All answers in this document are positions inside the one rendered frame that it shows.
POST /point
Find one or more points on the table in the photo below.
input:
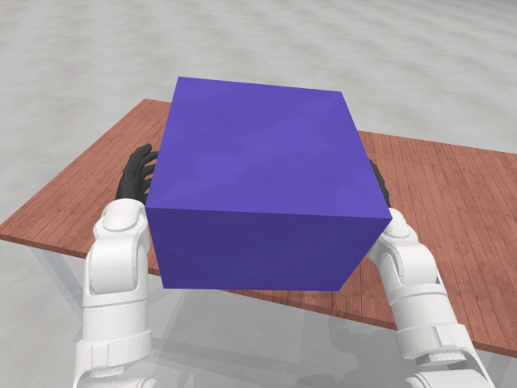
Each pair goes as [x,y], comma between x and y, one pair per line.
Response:
[460,201]

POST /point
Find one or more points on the robot right hand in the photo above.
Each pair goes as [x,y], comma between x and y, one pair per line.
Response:
[381,182]

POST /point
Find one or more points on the robot right upper arm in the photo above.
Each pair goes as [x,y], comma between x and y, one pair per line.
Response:
[462,378]

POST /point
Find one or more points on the carton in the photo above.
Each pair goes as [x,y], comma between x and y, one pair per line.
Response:
[261,187]

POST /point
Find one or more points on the robot left hand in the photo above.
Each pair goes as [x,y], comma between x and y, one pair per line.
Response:
[132,184]

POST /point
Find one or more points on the left robot forearm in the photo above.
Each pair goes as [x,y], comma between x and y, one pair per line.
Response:
[115,333]

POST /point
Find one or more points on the right robot forearm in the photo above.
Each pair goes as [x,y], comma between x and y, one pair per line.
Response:
[427,329]

